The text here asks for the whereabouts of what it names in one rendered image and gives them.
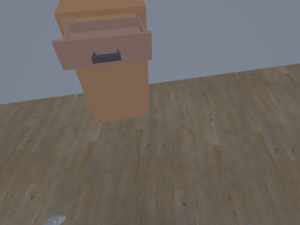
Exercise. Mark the cabinet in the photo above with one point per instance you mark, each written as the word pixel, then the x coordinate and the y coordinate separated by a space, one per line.
pixel 113 92

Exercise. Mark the handle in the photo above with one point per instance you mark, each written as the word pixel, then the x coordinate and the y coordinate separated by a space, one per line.
pixel 107 57

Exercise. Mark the drawer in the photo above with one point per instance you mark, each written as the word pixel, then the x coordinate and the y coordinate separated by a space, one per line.
pixel 82 39

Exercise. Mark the left robot hand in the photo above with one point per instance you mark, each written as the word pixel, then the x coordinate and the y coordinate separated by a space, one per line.
pixel 55 220

